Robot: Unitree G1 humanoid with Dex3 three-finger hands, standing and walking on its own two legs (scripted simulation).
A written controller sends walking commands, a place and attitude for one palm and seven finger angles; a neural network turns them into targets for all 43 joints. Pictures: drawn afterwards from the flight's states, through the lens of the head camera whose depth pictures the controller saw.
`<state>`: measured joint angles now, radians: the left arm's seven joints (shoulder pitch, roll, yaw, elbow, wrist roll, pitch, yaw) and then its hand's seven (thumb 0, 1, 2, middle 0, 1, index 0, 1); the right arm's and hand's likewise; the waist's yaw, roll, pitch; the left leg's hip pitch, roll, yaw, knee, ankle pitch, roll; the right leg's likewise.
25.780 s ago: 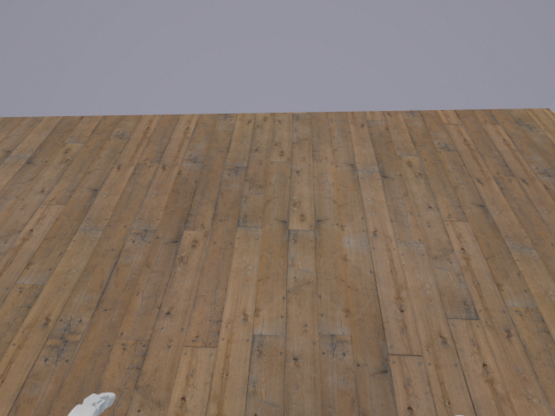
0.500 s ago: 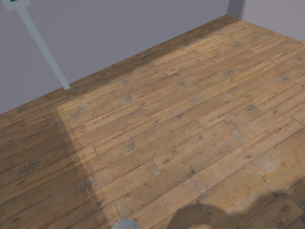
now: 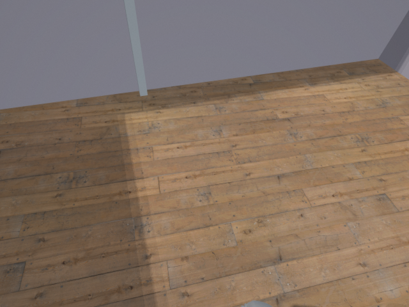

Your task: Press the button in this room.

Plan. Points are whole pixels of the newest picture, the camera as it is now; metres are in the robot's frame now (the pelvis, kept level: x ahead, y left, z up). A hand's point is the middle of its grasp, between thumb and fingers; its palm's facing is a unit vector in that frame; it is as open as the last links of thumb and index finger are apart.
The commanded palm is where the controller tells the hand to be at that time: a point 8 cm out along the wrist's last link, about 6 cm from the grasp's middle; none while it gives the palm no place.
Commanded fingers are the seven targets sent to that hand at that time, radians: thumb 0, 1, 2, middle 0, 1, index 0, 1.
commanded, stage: turn or walk to find it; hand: left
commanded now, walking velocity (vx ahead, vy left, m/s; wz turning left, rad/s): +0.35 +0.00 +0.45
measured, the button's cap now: out of the picture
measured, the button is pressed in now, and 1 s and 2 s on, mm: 0 0 0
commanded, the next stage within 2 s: none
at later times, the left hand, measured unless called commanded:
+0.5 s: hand (144, 280) +0.20 +0.15 -0.16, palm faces +0.25 -0.94 -0.24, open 7.2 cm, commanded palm none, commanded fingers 0.00 0.90 0.90 -0.20 -0.30 -0.20 -0.30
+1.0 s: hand (123, 211) +0.37 +0.25 -0.17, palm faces +0.35 -0.92 -0.17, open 7.4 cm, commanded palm none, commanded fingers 0.00 0.90 0.90 -0.20 -0.30 -0.20 -0.30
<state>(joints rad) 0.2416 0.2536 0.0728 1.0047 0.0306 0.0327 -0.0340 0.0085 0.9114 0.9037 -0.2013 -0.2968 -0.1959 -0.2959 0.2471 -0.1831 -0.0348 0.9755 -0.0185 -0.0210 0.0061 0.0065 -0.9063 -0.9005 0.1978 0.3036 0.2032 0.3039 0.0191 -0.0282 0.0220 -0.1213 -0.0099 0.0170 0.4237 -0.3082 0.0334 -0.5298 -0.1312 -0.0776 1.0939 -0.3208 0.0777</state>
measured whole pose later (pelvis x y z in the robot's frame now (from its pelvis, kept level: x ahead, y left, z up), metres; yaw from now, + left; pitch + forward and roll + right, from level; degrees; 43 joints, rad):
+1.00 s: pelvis +0.39 +0.07 +0.00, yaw +17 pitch -1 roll +1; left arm 0.23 0.18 0.06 1.05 0.03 -0.01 -0.01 0.01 0.91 0.90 -0.20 -0.30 -0.20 -0.30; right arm 0.23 -0.18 -0.07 1.03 -0.01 -0.08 -0.01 -0.03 -0.95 -0.90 0.20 0.30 0.21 0.30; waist 0.02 -0.03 0.05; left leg -0.15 -0.02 0.16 0.39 -0.23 0.07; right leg -0.59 -0.17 -0.07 1.14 -0.23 0.05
